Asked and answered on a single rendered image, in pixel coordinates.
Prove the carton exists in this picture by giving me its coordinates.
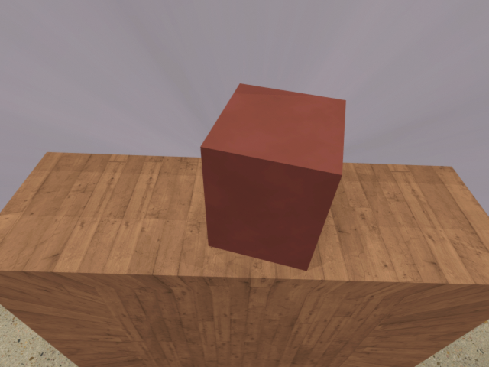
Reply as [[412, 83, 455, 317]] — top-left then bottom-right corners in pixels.
[[200, 83, 346, 271]]

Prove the pedestal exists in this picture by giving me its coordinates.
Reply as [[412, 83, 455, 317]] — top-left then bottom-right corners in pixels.
[[0, 152, 489, 367]]

